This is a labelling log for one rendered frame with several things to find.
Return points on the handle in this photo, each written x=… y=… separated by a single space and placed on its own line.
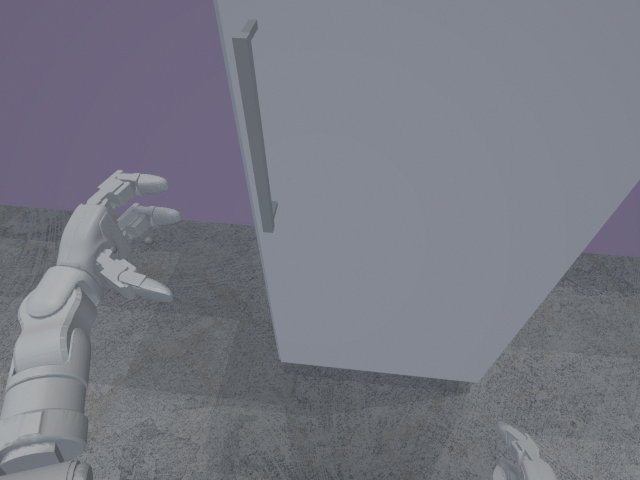
x=249 y=94

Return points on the left robot hand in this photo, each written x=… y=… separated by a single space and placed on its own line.
x=91 y=230

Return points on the right robot hand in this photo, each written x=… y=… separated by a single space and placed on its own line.
x=525 y=453

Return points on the left robot upper arm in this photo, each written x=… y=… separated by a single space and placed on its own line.
x=69 y=470

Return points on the robot left forearm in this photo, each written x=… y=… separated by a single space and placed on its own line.
x=42 y=420

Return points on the fridge door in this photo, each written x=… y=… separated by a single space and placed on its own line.
x=438 y=165

